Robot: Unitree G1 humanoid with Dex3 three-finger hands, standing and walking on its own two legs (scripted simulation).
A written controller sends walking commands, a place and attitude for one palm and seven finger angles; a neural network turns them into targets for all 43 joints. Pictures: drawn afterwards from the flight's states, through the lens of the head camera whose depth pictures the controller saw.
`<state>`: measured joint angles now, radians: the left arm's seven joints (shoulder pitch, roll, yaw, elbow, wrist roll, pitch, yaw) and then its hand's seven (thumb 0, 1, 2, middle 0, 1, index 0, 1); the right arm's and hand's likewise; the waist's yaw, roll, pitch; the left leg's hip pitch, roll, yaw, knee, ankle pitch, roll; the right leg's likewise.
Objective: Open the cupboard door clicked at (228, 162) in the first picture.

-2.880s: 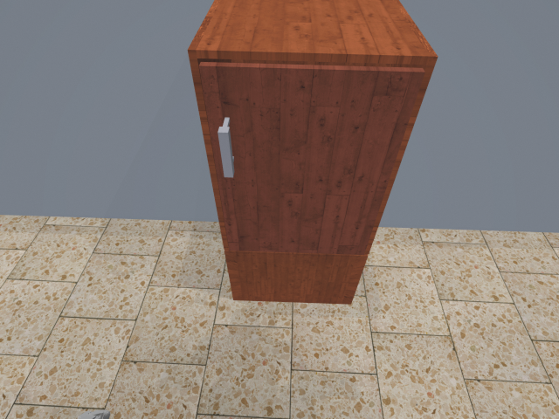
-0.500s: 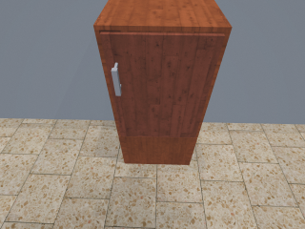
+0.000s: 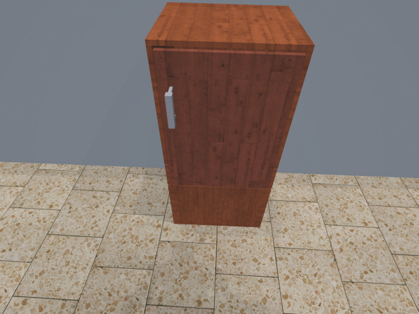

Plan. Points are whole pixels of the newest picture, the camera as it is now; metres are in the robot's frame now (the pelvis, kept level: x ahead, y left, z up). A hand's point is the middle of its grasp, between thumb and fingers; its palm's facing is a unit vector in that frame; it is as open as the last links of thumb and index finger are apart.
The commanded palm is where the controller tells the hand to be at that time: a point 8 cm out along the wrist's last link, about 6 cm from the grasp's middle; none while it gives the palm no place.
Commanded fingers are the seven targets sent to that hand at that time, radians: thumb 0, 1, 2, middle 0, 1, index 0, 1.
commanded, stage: come to a stop and stand still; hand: left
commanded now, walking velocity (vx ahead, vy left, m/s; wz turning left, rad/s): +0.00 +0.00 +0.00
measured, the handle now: (171, 107) +0.70 +0.16 +0.02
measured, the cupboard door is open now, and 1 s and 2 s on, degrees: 0 0 0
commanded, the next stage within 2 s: look again from close up in 0.14 s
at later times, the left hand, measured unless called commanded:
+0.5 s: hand out of the picture +0.03 +0.21 -0.17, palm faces -0.01 -0.97 -0.25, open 7.4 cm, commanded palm none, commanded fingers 0.00 0.90 0.90 -0.20 -0.30 -0.20 -0.30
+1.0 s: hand out of the picture +0.07 +0.22 -0.16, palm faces -0.02 -0.96 -0.28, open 7.4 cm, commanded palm none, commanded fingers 0.00 0.90 0.90 -0.20 -0.30 -0.20 -0.30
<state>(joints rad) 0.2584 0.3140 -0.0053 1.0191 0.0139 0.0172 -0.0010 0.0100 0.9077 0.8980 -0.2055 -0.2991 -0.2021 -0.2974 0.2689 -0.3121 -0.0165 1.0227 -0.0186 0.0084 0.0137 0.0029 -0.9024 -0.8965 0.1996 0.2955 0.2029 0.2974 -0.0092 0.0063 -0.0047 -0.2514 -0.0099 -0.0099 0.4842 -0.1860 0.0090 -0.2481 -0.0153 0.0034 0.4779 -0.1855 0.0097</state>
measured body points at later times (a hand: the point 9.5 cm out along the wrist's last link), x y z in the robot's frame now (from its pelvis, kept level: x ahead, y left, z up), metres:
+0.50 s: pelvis +0.01 +0.00 +0.00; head +0.01 +0.01 +0.45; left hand +0.04 +0.26 -0.15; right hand +0.04 -0.26 -0.15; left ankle +0.05 +0.11 -0.74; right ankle +0.05 -0.13 -0.74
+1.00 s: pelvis +0.03 +0.00 +0.00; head +0.02 +0.00 +0.45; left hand +0.07 +0.27 -0.14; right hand +0.07 -0.26 -0.14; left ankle +0.05 +0.11 -0.74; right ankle +0.05 -0.13 -0.74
